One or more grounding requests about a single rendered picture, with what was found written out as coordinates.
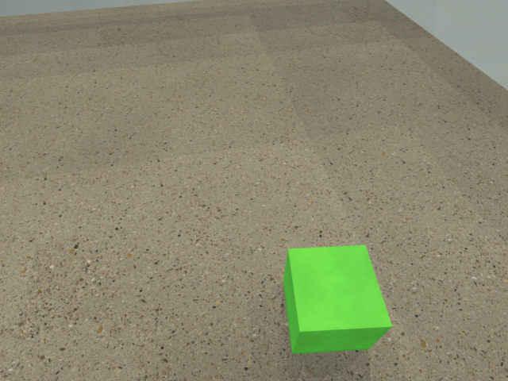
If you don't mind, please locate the carton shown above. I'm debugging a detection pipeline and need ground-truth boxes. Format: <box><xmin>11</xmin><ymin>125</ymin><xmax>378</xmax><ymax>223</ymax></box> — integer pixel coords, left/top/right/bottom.
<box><xmin>283</xmin><ymin>245</ymin><xmax>392</xmax><ymax>354</ymax></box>

